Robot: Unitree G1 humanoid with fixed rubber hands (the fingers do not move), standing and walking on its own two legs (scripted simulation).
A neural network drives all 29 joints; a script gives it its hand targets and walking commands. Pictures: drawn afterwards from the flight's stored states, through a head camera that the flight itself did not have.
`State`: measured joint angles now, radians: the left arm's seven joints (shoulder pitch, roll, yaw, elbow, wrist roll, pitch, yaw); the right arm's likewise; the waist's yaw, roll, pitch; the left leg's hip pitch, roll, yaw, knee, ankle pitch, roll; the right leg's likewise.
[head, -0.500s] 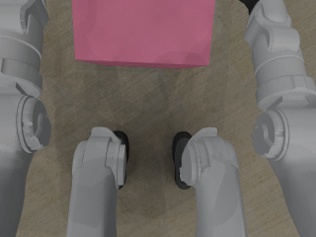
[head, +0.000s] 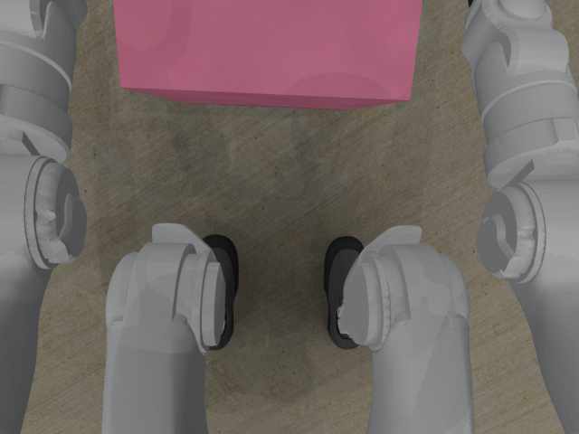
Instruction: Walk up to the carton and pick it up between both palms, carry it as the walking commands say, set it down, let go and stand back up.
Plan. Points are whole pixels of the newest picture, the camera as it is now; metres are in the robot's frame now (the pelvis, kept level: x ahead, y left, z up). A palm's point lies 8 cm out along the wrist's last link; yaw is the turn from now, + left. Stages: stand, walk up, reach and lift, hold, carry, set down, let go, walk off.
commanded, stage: reach and lift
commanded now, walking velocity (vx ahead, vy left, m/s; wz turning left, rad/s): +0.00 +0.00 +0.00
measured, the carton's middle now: (270, 10) +0.54 +0.03 -0.23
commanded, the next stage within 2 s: none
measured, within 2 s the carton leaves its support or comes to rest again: leaves its support in 1.30 s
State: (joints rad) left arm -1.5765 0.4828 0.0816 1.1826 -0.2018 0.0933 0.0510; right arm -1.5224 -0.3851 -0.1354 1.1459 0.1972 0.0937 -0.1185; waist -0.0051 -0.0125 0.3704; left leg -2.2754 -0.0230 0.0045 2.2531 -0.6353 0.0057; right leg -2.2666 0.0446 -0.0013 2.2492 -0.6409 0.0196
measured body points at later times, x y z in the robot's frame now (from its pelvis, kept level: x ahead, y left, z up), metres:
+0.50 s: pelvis -0.01 +0.00 +0.01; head +0.38 +0.01 +0.24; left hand +0.59 +0.19 -0.15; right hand +0.57 -0.15 -0.17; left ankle +0.09 +0.11 -0.33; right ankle +0.09 -0.12 -0.33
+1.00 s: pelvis +0.01 +0.00 +0.00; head +0.38 +0.01 +0.24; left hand +0.59 +0.19 -0.16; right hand +0.57 -0.15 -0.17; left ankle +0.09 +0.11 -0.33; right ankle +0.10 -0.12 -0.33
